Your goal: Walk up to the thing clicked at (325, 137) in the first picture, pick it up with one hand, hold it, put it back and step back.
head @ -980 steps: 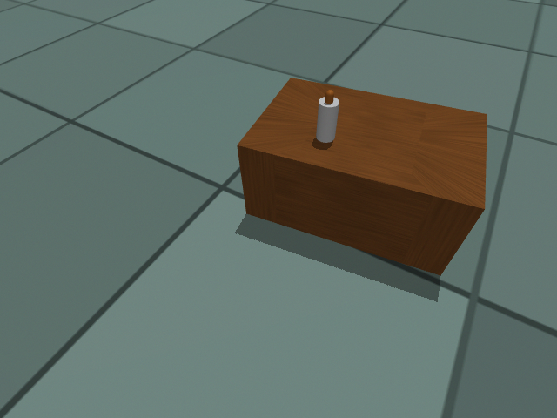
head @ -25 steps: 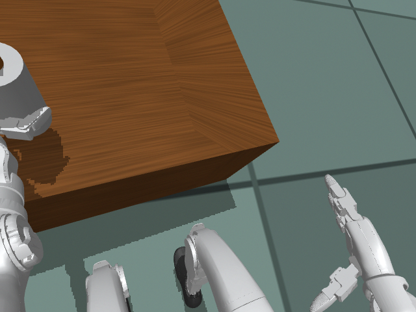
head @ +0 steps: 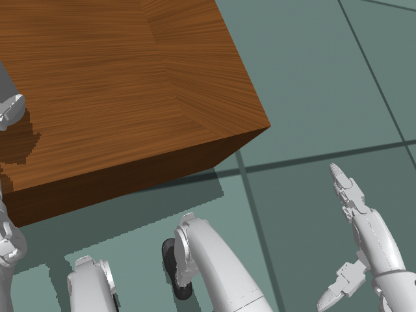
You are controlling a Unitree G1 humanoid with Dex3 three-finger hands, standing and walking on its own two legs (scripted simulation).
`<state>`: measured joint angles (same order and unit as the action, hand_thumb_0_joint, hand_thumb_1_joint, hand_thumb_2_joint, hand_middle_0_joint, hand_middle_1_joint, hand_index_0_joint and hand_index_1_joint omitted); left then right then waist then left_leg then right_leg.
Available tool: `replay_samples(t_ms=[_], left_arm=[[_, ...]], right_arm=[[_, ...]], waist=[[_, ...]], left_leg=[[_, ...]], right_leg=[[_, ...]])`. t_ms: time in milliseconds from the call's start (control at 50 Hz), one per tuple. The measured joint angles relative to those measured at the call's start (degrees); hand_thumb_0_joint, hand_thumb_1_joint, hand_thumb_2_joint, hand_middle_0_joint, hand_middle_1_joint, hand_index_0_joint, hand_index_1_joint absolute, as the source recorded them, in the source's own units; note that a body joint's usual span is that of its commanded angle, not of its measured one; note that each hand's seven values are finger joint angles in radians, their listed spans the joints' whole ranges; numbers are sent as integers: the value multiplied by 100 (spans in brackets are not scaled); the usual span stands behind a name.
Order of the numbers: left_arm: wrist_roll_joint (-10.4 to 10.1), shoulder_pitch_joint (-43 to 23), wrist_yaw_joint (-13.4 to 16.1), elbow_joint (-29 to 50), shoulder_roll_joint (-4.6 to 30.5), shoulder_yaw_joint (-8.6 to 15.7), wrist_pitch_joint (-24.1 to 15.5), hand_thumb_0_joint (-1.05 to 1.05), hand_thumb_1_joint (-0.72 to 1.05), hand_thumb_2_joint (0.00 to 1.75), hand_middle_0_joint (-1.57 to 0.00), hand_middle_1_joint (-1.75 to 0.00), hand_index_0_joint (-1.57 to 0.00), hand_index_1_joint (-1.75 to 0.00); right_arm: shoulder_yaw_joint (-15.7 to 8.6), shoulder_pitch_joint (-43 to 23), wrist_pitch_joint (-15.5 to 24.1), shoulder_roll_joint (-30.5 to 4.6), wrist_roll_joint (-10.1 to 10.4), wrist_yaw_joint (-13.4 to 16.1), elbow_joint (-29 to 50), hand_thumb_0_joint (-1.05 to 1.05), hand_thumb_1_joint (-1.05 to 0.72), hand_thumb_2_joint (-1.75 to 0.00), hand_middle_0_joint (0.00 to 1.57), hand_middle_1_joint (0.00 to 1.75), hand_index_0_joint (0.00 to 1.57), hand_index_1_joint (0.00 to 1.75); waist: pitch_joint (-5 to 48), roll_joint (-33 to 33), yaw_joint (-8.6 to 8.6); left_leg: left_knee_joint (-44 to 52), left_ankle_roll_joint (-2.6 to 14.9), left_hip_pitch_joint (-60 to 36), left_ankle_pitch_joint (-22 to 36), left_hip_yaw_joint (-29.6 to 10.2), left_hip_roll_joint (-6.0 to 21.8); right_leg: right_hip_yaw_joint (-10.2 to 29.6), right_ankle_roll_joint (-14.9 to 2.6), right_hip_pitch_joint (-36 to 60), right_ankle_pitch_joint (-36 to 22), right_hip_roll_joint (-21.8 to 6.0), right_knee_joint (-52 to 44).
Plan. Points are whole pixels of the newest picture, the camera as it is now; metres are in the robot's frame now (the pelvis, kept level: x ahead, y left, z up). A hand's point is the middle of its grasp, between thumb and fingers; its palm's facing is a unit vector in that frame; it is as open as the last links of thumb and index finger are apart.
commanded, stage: lower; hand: left
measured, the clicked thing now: out of the picture +0.57 +0.21 -0.02
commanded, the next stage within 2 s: loosen in 0.30 s
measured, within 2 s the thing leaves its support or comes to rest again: rests again in 0.26 s
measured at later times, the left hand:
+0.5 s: hand out of the picture +0.57 +0.21 -0.08, palm faces +0.23 -0.97 -0.01, open 10.5 cm
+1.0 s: hand out of the picture +0.58 +0.21 -0.07, palm faces +0.24 -0.97 +0.00, open 14.9 cm
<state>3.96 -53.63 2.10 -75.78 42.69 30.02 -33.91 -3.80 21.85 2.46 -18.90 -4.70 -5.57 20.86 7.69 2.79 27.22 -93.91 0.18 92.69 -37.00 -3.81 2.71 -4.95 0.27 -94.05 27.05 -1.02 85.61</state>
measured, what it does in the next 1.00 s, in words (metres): stands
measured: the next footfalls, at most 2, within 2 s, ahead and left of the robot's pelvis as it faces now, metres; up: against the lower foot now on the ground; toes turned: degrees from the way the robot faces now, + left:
none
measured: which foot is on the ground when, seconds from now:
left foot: down 0.00-1.00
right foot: down 0.00-1.00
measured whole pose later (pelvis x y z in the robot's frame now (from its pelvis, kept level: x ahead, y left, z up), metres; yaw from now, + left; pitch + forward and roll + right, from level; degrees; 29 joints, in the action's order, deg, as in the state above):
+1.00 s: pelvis -0.01 +0.00 -0.02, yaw +0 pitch +37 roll -6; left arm 3.9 -56.7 2.1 -74.0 44.1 29.5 -32.7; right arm -5.6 24.3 3.0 -20.4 -2.9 -5.9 26.0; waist 7.1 3.1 28.3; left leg -97.8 0.6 97.6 -37.2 -3.7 2.3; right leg -4.6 0.7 -98.8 27.0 -1.3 89.2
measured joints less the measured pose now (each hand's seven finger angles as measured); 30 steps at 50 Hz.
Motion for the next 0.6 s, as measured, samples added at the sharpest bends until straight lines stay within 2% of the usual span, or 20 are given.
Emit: replay_samples(t_ms=[480, 600], left_arm=[[-20, -102, -12, 170, 135, -57, 72, -2, -53, 113, -65, -102, -73, -106], [-42, -96, -34, 247, 105, -39, 122, -2, -48, 100, -70, -93, -79, -95]], right_arm=[[-127, 79, 83, -102, 98, 3, 395, -1, 53, -5, 6, 6, 7, 6], [-149, 140, 106, -139, 137, -6, 491, -1, 53, -4, 6, 6, 7, 6]], waist=[[-31, 64, 147], [-15, 67, 128]], left_leg=[[-375, -3, 448, -23, -33, -37], [-395, 5, 469, -35, -13, -42]], right_leg=[[-9, -2, -441, 18, -32, 364], [13, 5, -472, 29, -35, 392]])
